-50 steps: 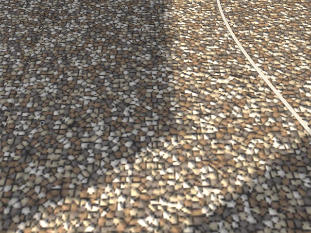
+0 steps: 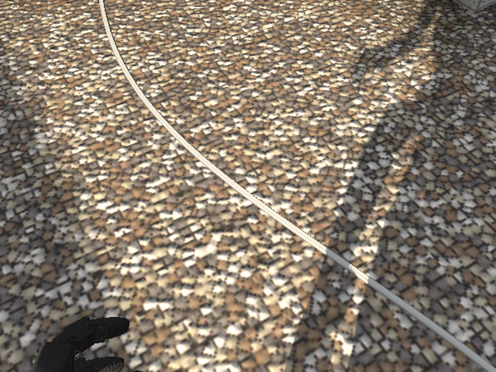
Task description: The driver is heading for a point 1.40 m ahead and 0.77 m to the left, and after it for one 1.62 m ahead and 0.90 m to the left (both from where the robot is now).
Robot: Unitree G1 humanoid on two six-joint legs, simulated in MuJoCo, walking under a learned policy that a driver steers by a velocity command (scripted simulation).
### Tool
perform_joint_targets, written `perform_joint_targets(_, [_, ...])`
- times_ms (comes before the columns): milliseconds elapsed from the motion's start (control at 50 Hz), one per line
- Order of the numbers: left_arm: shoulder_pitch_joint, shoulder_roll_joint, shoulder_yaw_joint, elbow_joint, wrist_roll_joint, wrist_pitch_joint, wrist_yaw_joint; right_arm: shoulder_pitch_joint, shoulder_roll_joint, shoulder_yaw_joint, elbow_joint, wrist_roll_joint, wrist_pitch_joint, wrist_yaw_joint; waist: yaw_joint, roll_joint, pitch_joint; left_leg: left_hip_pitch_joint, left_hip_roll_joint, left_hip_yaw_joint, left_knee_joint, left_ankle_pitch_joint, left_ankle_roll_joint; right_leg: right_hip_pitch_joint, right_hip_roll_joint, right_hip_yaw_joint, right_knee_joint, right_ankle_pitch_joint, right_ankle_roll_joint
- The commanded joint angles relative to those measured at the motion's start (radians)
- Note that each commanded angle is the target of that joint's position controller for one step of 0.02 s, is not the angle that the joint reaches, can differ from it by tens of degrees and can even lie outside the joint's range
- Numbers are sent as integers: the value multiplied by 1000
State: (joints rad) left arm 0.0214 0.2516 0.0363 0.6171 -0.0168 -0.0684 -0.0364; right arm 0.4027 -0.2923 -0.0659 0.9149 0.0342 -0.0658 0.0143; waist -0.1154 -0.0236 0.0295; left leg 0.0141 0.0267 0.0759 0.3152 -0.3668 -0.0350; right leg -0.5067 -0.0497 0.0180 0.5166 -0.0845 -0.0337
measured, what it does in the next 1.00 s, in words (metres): walks ahead, turning left: right foot, then left foot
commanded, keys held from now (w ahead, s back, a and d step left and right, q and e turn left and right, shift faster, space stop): w+q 1.00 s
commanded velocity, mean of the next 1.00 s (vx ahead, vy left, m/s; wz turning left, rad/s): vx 0.50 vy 0.00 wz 0.50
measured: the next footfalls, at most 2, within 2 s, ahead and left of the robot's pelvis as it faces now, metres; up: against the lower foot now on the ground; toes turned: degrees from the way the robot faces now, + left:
right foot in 0.02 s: +0.17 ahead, -0.13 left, +0.00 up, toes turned +0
left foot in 0.52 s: +0.40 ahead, +0.18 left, +0.00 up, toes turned +21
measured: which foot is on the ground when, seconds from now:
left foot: down 0.00-0.02, up 0.04-0.50, down 0.52-1.00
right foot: up 0.00-0.00, down 0.02-0.54, up 0.56-0.98, down 1.00-1.00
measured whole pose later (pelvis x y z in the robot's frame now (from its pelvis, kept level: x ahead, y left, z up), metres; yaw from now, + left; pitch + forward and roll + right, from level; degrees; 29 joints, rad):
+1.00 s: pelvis +0.53 +0.12 +0.00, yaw +34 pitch +2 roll +1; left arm 0.03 0.28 0.05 0.68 0.00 -0.12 -0.03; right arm 0.38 -0.30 -0.08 0.74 0.02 -0.03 -0.02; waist -0.08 -0.03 0.00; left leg -0.07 -0.10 -0.21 0.49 -0.43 0.05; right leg -0.47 0.00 0.06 0.46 -0.03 0.01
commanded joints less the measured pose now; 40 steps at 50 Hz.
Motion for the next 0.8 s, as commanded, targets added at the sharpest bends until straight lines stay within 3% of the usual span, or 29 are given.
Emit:
perform_joint_targets(20, [349,233,96,23,21,-13,23,-78,-120,-8,-77,-15,-11,-7,263,66,-235,-272,126,-82,388,477,109,603,-82,77,-8,32,-88])
perform_joint_targets(40, [420,331,114,31,39,-3,34,25,1,29,-110,-28,-26,-4,222,-204,-385,-643,-17,-41,765,-79,38,934,-367,496,-55,-55,-228])
perform_joint_targets(60, [439,256,95,34,37,-2,31,6,-76,11,-95,-2,-37,-4,252,-186,-432,-737,-15,-176,927,-232,38,890,-388,663,-158,-181,-260])
perform_joint_targets(80, [384,204,75,41,25,-4,30,-65,-136,-10,-119,19,-37,-3,241,-147,-267,-817,30,-179,978,-167,47,780,-351,515,-182,-200,-222])
perform_joint_targets(120, [261,126,51,48,18,-13,24,-128,-122,-14,-130,0,-23,-9,180,-103,-114,-777,95,-154,911,-18,47,543,-269,307,-252,-139,-179])
perform_joint_targets(160, [190,97,48,58,26,-31,21,-94,-86,-15,-121,-2,8,-10,120,-115,-60,-669,123,-166,863,62,37,395,-234,184,-330,-61,-162])
perform_joint_targets(200, [171,107,57,76,29,-46,26,-107,-53,-11,-133,-3,28,-10,99,-75,-28,-671,126,-170,830,114,24,352,-237,96,-374,36,-169])
perform_joint_targets(260, [190,131,68,106,34,-50,40,-168,-41,-8,-162,-11,36,-4,104,-39,1,-714,124,-176,696,245,14,372,-228,-19,-393,99,-162])
perform_joint_targets(340, [225,173,81,132,25,-41,51,-300,-20,6,-206,-15,29,24,149,-18,38,-673,101,-106,467,398,33,398,-216,-141,-401,105,-133])
perform_joint_targets(400, [265,199,92,157,8,-25,53,-378,-31,7,-247,-14,32,40,174,-13,65,-691,91,-74,378,358,63,491,-243,-177,-374,119,-116])
perform_joint_targets(440, [276,216,99,170,-3,-10,53,-400,-47,2,-270,-15,33,48,169,-21,65,-683,68,-41,345,278,93,557,-260,-198,-315,226,-100])
perform_joint_targets(480, [264,248,106,169,-11,6,57,-342,-81,-18,-275,-15,37,50,121,-52,1,-558,-1,24,341,174,134,589,-254,-229,-162,571,-76])
perform_joint_targets(500, [248,254,106,166,-16,17,58,-224,-114,-40,-250,-11,39,46,49,-48,-65,-401,-54,55,306,173,163,566,-229,-257,8,698,-55])
perform_joint_targets(520, [259,231,95,162,-13,18,61,-57,-181,-78,-203,-7,44,32,-29,-19,-155,-134,-97,40,263,222,201,445,-185,-279,245,640,-15])
perform_joint_targets(540, [302,139,66,124,25,8,62,30,-301,-111,-185,-4,53,9,-12,189,-226,173,122,-346,221,199,308,84,-93,-282,615,79,52])
perform_joint_targets(560, [320,77,36,84,25,-29,54,-15,-334,-102,-229,-9,35,17,55,281,-378,353,303,-902,28,1,475,-190,93,-44,861,-525,83])
perform_joint_targets(580, [196,171,55,65,-16,-57,41,-13,-239,-74,-234,-14,21,27,-9,140,-335,340,299,-852,-43,-20,418,-303,41,76,897,-472,59])
perform_joint_targets(600, [154,171,53,51,-30,-73,37,-38,-198,-63,-226,-15,9,26,8,123,-217,228,268,-709,-36,33,382,-337,1,63,844,-389,33])
perform_joint_targets(620, [156,161,52,63,-7,-79,45,-103,-166,-53,-234,-13,4,24,55,47,-145,81,223,-596,-28,127,346,-285,-43,64,754,-316,26])
perform_joint_targets(640, [167,174,62,74,16,-73,52,-161,-128,-41,-248,-20,4,19,94,57,-107,-40,188,-511,-38,232,326,-209,-70,68,672,-270,29])
perform_joint_targets(660, [184,177,66,77,21,-60,50,-189,-118,-36,-266,-32,3,14,120,78,-97,-117,169,-480,-59,292,323,-146,-81,73,641,-238,34])
perform_joint_targets(720, [173,139,58,68,32,-32,49,-176,-142,-44,-267,-27,-4,-2,134,61,-80,-216,138,-397,-91,432,334,-107,-65,47,514,-170,73])
perform_joint_targets(800, [25,95,37,29,30,-32,41,-123,-159,-50,-249,-15,3,-24,82,88,-37,-261,73,-319,-87,368,278,-79,-13,36,207,87,102])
